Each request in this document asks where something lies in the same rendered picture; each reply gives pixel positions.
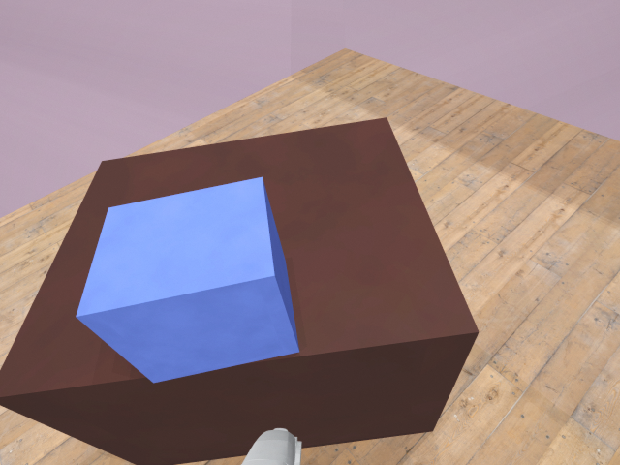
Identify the pedestal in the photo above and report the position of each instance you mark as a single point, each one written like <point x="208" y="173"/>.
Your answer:
<point x="383" y="328"/>

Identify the carton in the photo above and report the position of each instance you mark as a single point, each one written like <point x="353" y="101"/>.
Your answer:
<point x="192" y="282"/>

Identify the left robot thigh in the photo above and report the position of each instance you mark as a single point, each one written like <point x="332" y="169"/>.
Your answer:
<point x="275" y="447"/>

